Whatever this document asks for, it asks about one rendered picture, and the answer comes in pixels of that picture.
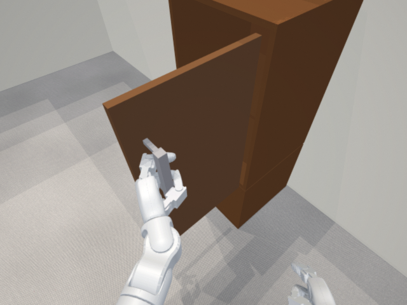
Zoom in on handle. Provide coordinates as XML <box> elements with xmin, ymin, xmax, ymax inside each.
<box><xmin>143</xmin><ymin>138</ymin><xmax>174</xmax><ymax>197</ymax></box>

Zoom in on robot right hand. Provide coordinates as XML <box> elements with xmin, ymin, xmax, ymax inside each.
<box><xmin>288</xmin><ymin>261</ymin><xmax>336</xmax><ymax>305</ymax></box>

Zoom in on robot left forearm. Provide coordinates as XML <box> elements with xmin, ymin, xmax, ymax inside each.
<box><xmin>116</xmin><ymin>216</ymin><xmax>182</xmax><ymax>305</ymax></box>

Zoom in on robot left hand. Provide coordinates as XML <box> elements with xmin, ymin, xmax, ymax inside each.
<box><xmin>135</xmin><ymin>152</ymin><xmax>187</xmax><ymax>224</ymax></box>

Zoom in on cupboard door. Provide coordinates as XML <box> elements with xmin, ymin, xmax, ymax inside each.
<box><xmin>102</xmin><ymin>33</ymin><xmax>262</xmax><ymax>235</ymax></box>

